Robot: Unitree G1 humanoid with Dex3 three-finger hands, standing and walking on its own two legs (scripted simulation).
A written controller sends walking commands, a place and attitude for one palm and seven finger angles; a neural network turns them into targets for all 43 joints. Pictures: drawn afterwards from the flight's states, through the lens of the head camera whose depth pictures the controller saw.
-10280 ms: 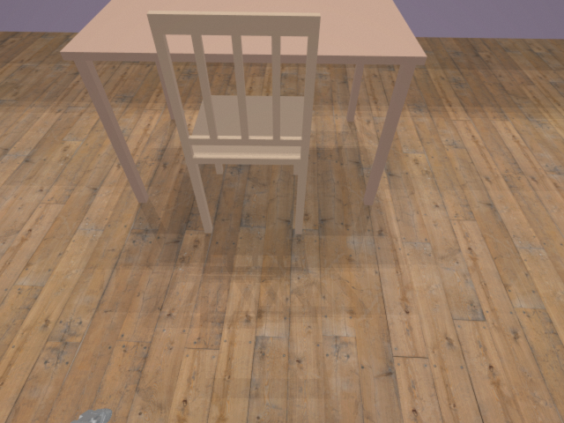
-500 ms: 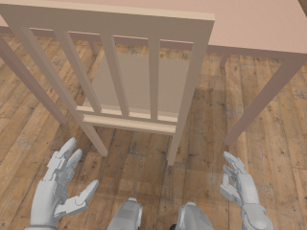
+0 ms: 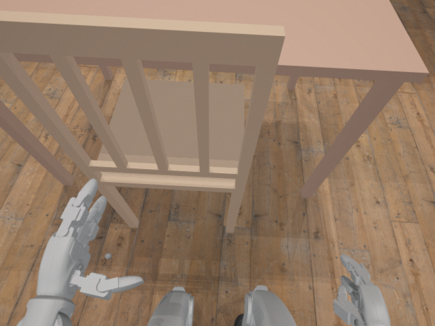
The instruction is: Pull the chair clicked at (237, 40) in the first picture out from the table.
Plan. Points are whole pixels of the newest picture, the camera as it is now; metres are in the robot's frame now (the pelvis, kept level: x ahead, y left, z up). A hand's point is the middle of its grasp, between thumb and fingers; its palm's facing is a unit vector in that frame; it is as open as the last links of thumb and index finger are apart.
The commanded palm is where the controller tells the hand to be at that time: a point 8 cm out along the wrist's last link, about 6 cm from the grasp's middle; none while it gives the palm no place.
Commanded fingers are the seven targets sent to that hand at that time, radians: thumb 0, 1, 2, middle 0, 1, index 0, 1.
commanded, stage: raise the hand toward the chair's back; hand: left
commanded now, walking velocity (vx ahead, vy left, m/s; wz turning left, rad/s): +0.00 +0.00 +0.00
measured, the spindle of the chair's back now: (151, 125) +0.49 +0.17 +0.03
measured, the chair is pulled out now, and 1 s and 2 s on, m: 0.00 0.00 0.00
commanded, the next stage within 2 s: aim the fingers beside a spindle in 1.02 s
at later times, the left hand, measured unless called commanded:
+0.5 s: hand (85, 235) +0.25 +0.22 +0.06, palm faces +0.03 -1.00 -0.08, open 16.9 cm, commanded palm +0.22 +0.27 +0.07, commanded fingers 0.00 -0.50 0.30 -0.06 -0.08 -0.06 -0.08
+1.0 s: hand (87, 235) +0.25 +0.21 +0.06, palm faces +0.04 -1.00 -0.08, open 16.9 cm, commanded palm +0.22 +0.26 +0.07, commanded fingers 0.00 -0.50 0.30 -0.06 -0.08 -0.06 -0.08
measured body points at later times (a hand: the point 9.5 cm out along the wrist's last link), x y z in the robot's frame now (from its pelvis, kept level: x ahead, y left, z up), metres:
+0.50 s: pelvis +0.01 +0.01 +0.01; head +0.10 +0.01 +0.45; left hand +0.24 +0.27 +0.07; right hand +0.20 -0.22 -0.07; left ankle +0.00 +0.12 -0.64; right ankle +0.03 -0.09 -0.64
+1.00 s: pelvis +0.00 +0.00 +0.02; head +0.09 +0.01 +0.46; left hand +0.24 +0.27 +0.07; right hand +0.19 -0.23 -0.07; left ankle +0.00 +0.12 -0.64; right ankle +0.03 -0.09 -0.64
